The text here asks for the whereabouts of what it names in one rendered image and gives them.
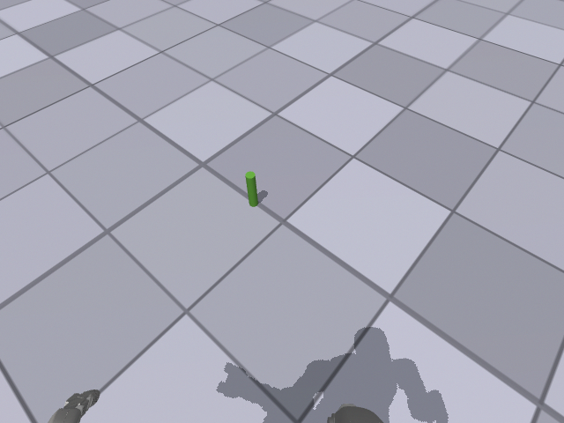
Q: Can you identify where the can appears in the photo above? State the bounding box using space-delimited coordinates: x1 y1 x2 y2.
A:
245 172 258 207

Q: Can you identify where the left robot hand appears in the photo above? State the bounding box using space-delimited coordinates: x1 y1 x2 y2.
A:
48 390 100 423

